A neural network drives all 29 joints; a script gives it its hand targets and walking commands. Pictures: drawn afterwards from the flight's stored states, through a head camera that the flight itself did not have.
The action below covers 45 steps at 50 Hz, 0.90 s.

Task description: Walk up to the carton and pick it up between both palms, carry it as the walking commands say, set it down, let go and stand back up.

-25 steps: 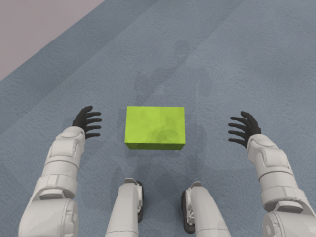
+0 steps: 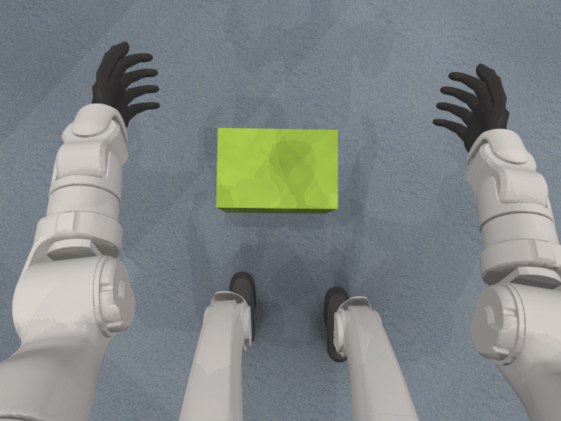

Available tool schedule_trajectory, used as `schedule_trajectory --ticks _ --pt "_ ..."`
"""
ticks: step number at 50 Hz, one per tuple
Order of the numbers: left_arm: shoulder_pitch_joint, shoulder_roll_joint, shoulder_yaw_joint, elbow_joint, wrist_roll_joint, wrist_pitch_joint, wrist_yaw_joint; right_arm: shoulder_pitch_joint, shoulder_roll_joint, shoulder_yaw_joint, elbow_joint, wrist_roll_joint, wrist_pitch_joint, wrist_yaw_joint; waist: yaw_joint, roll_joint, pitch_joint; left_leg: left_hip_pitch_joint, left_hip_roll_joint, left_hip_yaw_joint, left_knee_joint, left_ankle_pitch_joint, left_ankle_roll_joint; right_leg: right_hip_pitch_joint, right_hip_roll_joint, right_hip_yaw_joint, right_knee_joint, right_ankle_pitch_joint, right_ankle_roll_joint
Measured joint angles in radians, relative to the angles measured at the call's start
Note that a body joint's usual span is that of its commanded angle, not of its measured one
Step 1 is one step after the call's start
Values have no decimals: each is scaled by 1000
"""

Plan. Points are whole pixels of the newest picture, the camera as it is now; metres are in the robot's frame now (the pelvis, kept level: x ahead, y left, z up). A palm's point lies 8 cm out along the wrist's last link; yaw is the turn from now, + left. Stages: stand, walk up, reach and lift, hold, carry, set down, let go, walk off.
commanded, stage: reach and lift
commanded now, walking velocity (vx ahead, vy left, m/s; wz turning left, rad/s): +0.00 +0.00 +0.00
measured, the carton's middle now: (277, 175) +0.50 +0.02 -0.56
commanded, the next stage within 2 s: none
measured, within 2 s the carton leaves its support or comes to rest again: neither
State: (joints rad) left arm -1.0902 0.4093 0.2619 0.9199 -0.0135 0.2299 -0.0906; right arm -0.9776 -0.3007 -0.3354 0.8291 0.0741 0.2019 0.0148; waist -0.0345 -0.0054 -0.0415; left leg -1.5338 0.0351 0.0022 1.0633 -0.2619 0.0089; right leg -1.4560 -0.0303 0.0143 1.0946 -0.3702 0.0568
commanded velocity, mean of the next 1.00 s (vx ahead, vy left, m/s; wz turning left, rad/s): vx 0.00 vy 0.00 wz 0.00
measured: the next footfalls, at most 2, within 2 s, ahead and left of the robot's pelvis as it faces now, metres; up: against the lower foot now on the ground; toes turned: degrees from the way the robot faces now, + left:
none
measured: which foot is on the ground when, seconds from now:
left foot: down 0.00-1.00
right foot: down 0.00-1.00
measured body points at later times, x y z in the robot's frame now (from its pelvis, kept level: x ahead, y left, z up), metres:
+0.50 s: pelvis -0.01 -0.02 -0.06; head +0.32 +0.00 +0.25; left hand +0.54 +0.25 -0.17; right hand +0.52 -0.23 -0.18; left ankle +0.09 +0.12 -0.62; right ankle +0.05 -0.15 -0.62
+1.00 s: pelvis -0.04 -0.01 -0.20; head +0.32 +0.01 +0.07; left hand +0.54 +0.25 -0.33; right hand +0.52 -0.22 -0.34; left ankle +0.09 +0.12 -0.62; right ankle +0.05 -0.15 -0.62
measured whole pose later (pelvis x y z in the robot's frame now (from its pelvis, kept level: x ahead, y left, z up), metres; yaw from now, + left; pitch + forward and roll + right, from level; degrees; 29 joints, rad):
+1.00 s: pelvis -0.04 -0.01 -0.20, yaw -2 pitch +47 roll -3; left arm -1.41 0.56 0.23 1.08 -0.11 0.18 -0.09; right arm -1.29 -0.35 -0.26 0.89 0.16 0.22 -0.08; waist -0.01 -0.02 0.11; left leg -2.22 0.06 -0.04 1.84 -0.44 0.00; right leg -2.12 0.01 0.03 1.88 -0.58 0.06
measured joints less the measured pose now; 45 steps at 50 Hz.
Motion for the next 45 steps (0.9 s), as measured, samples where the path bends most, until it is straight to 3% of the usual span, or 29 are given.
schedule_trajectory --ticks 13,21,27,36,45 --pt "-115 46 108 18 31 -40 -71 -106 23 -36 -55 -49 -6 -14 13 4 6 -90 13 4 -10 17 -9 -105 14 6 5 15 -10" --pt "-149 68 124 95 58 -52 -94 -122 51 -64 -38 -82 10 -28 15 4 -27 -211 19 -12 111 -20 -20 -223 21 -2 129 -28 -17" --pt "-185 86 109 117 44 -53 -81 -156 38 -48 -25 -66 20 -48 18 0 -12 -353 19 -25 297 -82 -22 -357 23 -5 315 -96 -17" --pt "-207 129 37 45 -42 -30 -47 -185 -3 21 -82 18 40 -76 16 -12 45 -530 20 -35 535 -146 -19 -524 31 1 549 -167 -9" --pt "-279 146 -6 104 -83 -30 -16 -260 -35 61 -12 68 38 -86 18 -14 97 -642 21 -38 699 -172 -11 -630 39 11 713 -199 3"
